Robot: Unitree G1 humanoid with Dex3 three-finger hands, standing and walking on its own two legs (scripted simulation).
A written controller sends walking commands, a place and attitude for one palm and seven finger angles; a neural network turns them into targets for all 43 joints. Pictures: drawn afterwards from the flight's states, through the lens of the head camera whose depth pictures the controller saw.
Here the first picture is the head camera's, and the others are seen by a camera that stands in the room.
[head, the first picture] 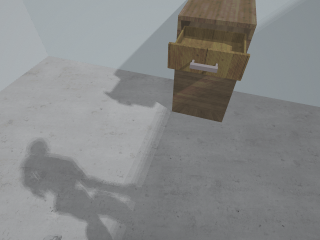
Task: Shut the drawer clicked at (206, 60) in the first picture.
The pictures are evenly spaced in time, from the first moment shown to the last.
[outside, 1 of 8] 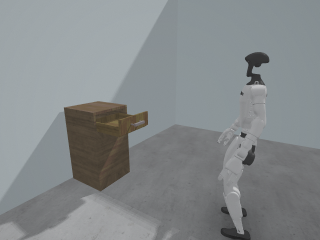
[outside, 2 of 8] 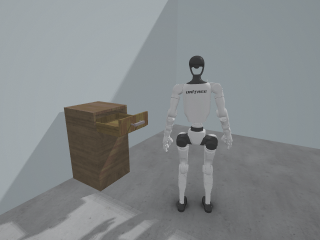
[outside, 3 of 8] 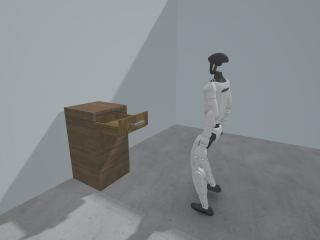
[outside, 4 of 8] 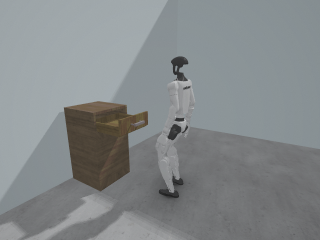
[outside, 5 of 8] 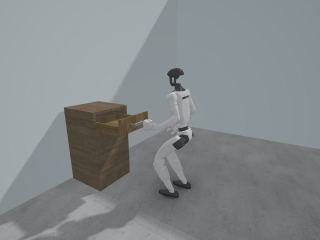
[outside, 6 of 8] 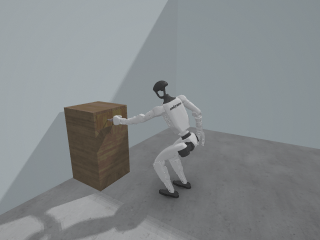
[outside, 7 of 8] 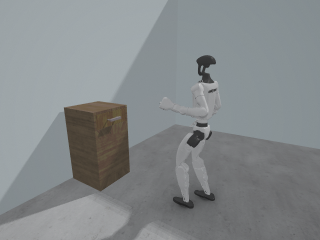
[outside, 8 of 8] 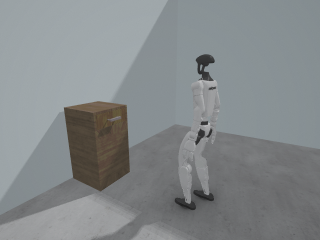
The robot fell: no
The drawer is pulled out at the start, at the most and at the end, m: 0.30 0.30 0.00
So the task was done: yes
